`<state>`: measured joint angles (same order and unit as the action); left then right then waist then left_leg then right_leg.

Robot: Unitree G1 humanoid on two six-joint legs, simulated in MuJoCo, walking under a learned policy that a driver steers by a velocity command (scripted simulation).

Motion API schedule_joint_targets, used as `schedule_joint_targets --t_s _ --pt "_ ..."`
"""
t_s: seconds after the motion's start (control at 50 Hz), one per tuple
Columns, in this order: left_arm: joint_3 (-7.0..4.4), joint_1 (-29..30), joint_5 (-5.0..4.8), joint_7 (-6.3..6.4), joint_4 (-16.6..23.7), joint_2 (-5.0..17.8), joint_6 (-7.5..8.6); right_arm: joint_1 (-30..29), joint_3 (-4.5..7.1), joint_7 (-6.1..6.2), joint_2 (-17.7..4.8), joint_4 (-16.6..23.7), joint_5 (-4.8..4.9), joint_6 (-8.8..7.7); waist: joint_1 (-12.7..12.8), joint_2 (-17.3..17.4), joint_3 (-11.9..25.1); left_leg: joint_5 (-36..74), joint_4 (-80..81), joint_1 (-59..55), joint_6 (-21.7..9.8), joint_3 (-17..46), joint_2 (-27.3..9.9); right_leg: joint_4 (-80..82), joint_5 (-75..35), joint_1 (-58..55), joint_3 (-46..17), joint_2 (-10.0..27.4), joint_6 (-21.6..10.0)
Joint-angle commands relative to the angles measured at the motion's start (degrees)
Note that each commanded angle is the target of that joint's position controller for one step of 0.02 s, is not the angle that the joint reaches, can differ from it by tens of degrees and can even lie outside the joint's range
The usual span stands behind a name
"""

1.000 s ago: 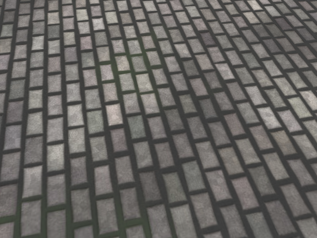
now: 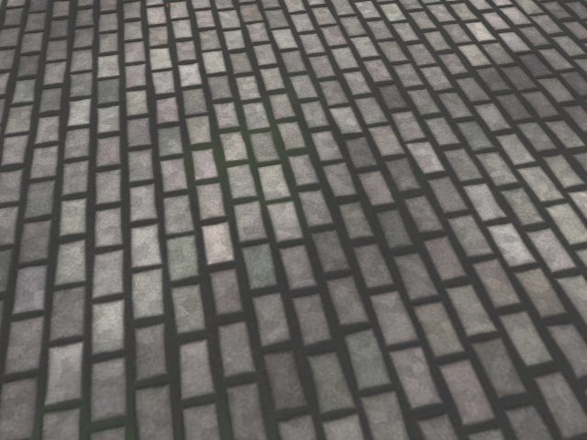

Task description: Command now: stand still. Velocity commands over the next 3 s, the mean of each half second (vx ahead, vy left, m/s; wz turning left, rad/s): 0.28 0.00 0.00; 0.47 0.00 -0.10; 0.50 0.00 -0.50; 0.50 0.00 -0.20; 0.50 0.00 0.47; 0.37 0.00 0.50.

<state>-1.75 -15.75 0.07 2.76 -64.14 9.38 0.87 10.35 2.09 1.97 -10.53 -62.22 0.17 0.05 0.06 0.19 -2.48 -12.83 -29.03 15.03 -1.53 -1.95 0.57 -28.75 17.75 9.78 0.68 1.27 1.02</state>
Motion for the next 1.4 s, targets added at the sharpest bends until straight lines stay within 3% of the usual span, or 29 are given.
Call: schedule_joint_targets --t_s 0.02,0.1,0.2,0.26,0.28,0.3,0.32,0.38,0.44,0.52,0.62,0.66,0.7,0.72,0.74,0.76,0.78,0.82,0.88,0.92,1.06,1.16,1.22,1.26,1.28,1.3,1.32,1.34,1.4 --pt "-0.66 -3.9 0.00 0.18 0.5 4.7 0.29 1.1 0.79 0.16 -5.2 1.3 0.01 -0.39 0.0 -0.2 -0.2 4.2 5.4 -3.6 -1.9 3.3 -2.8 5.5 -5.1 5.4 -0.4 0.7 -1.3" --pt "-1.05 -4.9 -0.81 0.54 1.1 5.2 0.53 3.8 1.85 0.38 -7.7 0.5 1.08 -0.45 -0.6 2.3 -3.5 -30.3 8.2 0.8 -5.1 7.0 -4.4 0.9 18.9 11.4 1.4 -1.1 -4.3" --pt "-0.97 -4.2 -1.25 -1.13 2.8 2.8 3.31 6.5 3.25 -0.25 -10.7 1.2 1.28 -3.02 0.0 8.3 -3.3 -35.0 19.3 3.0 -12.5 28.3 -18.8 -14.9 8.2 12.7 1.7 0.3 -6.8" --pt "-1.50 -13.6 -1.04 -1.15 -0.8 2.3 3.80 -5.1 2.77 -0.79 -9.1 5.4 2.48 -3.04 7.0 4.9 -4.4 -24.8 11.5 17.2 -5.7 11.3 -9.1 3.3 5.4 -6.9 2.6 -1.0 -9.2" --pt "-2.57 -20.0 -0.54 -0.93 -2.6 5.8 3.89 -6.5 2.05 -1.04 -6.0 6.4 2.24 -3.32 8.4 -4.5 -2.3 -17.9 -4.7 23.8 -2.5 3.7 -3.9 9.2 9.2 -14.3 -8.7 6.4 -10.4" --pt "-3.98 -24.7 -0.95 -1.33 -2.5 12.1 4.31 -7.9 1.46 -1.16 -3.9 8.6 2.38 -4.25 9.1 -17.1 -2.3 -14.8 -20.3 34.1 -0.6 -3.2 0.9 20.2 20.6 -18.5 -30.1 18.7 -15.7" --pt "-3.53 -22.6 0.28 -1.45 -1.7 11.8 5.21 -9.5 1.67 -1.16 -5.3 9.4 2.62 -5.14 7.7 -14.7 -5.3 -16.8 -30.2 38.6 -2.0 2.7 -1.4 22.2 23.4 -14.5 -39.4 23.1 -18.3" --pt "-1.87 -13.7 -0.68 -2.41 1.7 7.4 6.27 -4.0 2.15 -2.07 -6.8 6.7 1.77 -6.25 2.0 -4.5 -4.6 -2.9 -35.0 40.7 -3.6 4.6 -6.1 20.8 7.7 -15.2 -24.1 17.2 -12.6" --pt "-0.82 -15.2 -0.03 -2.42 2.2 4.9 5.37 -7.0 2.16 -2.72 -5.5 7.2 1.06 -5.99 2.6 -5.1 -3.5 4.2 -27.5 34.7 -2.1 1.8 -6.6 21.2 -12.1 -13.0 -11.6 12.3 -10.2" --pt "-1.26 -16.5 0.23 -1.51 3.0 8.3 4.80 -16.5 0.69 -3.43 -2.9 10.9 1.46 -5.49 4.4 -5.6 -5.4 11.8 -12.1 27.1 -0.6 -1.3 -4.1 22.9 -16.2 -7.2 -5.6 10.1 -10.1" --pt "-2.18 -17.7 -0.95 -1.45 2.4 9.8 4.69 -22.1 0.33 -4.76 -5.1 14.1 1.99 -5.70 4.2 -6.9 -7.4 12.1 -3.7 22.9 -2.7 -1.6 -3.2 22.0 -20.3 -11.2 -3.7 13.4 -10.0" --pt "-2.72 -16.1 -0.94 -1.46 2.7 11.0 4.36 -19.4 1.20 -5.03 -7.4 14.3 1.74 -6.09 1.4 -7.9 -4.4 9.3 -2.0 16.6 -4.6 -2.6 -1.3 16.4 -36.1 -14.2 -2.3 14.2 -8.8" --pt "-2.86 -13.7 -0.64 -1.41 3.5 11.4 3.73 -4.2 3.66 -4.47 -11.6 10.3 1.86 -6.03 -6.7 -9.2 5.4 8.9 -2.1 -3.5 -7.3 -5.1 2.5 -0.6 -56.0 -12.0 0.8 11.8 -6.7" --pt "-2.49 -12.1 -0.17 -1.57 4.9 10.9 3.74 7.0 4.97 -3.83 -14.7 7.5 1.63 -5.71 -11.4 -7.2 12.5 7.5 -4.0 -22.2 -10.0 3.0 -4.3 -16.3 -45.9 0.8 1.5 9.6 -4.7" --pt "-0.07 -18.7 -0.38 -2.52 6.2 2.0 4.86 15.1 6.06 -3.51 -20.6 6.1 0.03 -5.39 -8.0 9.7 24.7 -6.6 2.4 -43.9 -19.9 33.4 -21.7 -41.8 -7.9 22.8 0.6 -1.2 -0.8" --pt "-0.36 -16.5 -1.87 -2.98 5.3 3.3 6.84 14.6 4.55 -3.59 -16.2 5.4 -0.05 -5.21 -8.5 11.8 27.6 -12.1 13.3 -42.3 -20.0 47.7 -23.9 -51.7 12.5 28.9 -9.2 -3.6 -2.2" --pt "-1.76 -9.7 -3.35 -2.94 7.8 7.9 7.63 7.5 3.47 -3.77 -12.7 6.3 0.65 -5.58 -7.0 10.1 16.2 -10.5 14.0 -33.5 -16.0 37.6 -21.4 -54.7 9.9 34.9 -8.0 0.3 -3.6" --pt "-2.80 -3.8 -2.55 -1.53 8.8 9.4 7.00 -2.4 1.70 -4.36 -7.0 8.2 0.19 -6.48 -2.6 -0.1 6.5 1.7 16.5 -12.8 -11.2 20.6 -17.2 -49.1 0.0 29.3 -5.4 5.9 -5.0" --pt "-2.98 -8.8 -2.48 -1.05 7.9 4.6 3.79 -2.1 1.50 -4.35 -5.9 6.1 -0.85 -7.22 1.7 4.8 3.6 4.9 20.6 -1.3 -9.9 9.7 -14.1 -43.2 -3.4 21.9 -6.5 8.3 -5.7" --pt "-3.38 -5.1 -2.43 -0.89 9.6 5.6 2.84 -1.0 1.66 -3.47 -7.3 5.3 -1.07 -7.43 2.0 4.6 0.6 6.8 22.9 0.6 -10.1 6.2 -13.9 -40.0 -6.6 25.6 -7.1 8.3 -5.2" --pt "-2.98 9.0 -1.23 -3.17 14.9 5.8 3.66 4.7 1.77 -1.11 -10.2 4.7 -0.98 -7.19 -1.3 1.4 -1.8 14.6 24.0 -6.7 -8.0 -3.5 -13.4 -17.8 -24.9 31.7 -4.0 5.8 -4.1" --pt "-1.78 18.1 -1.32 -5.41 19.9 4.7 3.62 10.9 2.25 -0.63 -11.8 3.6 -0.09 -5.39 -4.5 0.4 -4.4 20.5 19.7 -19.6 -7.1 -6.9 -16.7 -9.2 -20.3 36.2 0.3 4.6 -5.3" --pt "-2.58 16.9 -1.50 -6.63 22.2 6.9 3.46 9.4 2.93 -0.23 -13.9 5.0 0.21 -4.02 -1.8 3.6 -1.3 44.6 10.6 -22.7 -5.4 -9.7 -17.5 -7.7 -11.0 28.3 5.6 0.3 -7.7" --pt "-4.96 4.6 -1.81 -6.76 20.4 11.5 3.25 7.3 3.29 0.19 -15.4 6.4 0.23 -3.10 5.5 5.8 6.2 58.8 -7.2 -20.0 -3.6 -11.5 -16.0 -5.5 -9.2 10.8 7.8 -4.7 -10.8" --pt "-7.20 -5.2 -1.78 -5.75 18.3 16.3 2.96 6.9 3.00 0.25 -15.0 7.6 0.19 -3.31 10.1 3.0 11.5 48.0 -22.9 -8.5 -1.1 -11.7 -13.8 -2.7 -11.3 -6.8 1.0 -2.8 -13.7" --pt "-8.48 -8.3 -1.71 -4.75 17.7 22.6 2.71 11.4 0.70 -0.79 -6.8 10.4 -1.41 -4.83 5.3 -11.8 17.4 -0.4 -45.4 17.0 2.5 -9.7 -3.5 -0.2 -6.1 -27.8 -28.7 12.4 -22.8" --pt "-7.38 -10.1 -0.87 -4.76 18.9 20.8 3.24 9.3 0.30 -1.89 -7.9 12.1 0.41 -7.95 5.7 -10.6 26.1 -20.5 -55.1 27.1 2.0 4.4 2.5 10.2 -3.1 -35.9 -51.2 19.5 -28.0" --pt "-6.29 -9.1 -0.27 -4.64 18.5 16.6 3.56 2.1 1.55 -2.47 -11.7 14.1 2.50 -9.56 7.4 -6.8 20.1 -15.9 -55.2 32.9 0.1 7.9 -1.2 11.2 -6.6 -33.4 -42.4 16.8 -23.4" --pt "-4.43 2.9 -0.46 -4.58 21.7 11.1 4.08 1.1 2.38 -1.60 -11.6 14.0 0.55 -9.11 0.1 1.3 7.9 -6.1 -42.0 24.0 -0.2 6.9 -7.6 13.1 -21.6 -7.5 -22.7 10.1 -18.4"
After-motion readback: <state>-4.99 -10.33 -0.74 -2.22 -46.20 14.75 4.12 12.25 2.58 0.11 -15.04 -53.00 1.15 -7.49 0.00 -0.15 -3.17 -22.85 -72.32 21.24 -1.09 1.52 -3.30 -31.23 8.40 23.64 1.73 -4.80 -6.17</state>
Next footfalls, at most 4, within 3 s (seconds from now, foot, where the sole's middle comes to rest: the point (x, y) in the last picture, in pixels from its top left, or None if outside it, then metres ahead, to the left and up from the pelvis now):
0.72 left None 0.41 0.12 -0.77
1.28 right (369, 353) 0.71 -0.15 -0.77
1.76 left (332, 247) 1.05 -0.07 -0.77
2.24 right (429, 212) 1.18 -0.37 -0.77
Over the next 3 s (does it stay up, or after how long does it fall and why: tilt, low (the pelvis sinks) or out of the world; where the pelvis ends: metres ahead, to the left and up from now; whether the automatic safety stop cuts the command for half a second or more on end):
stays up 1.43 -0.22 0.00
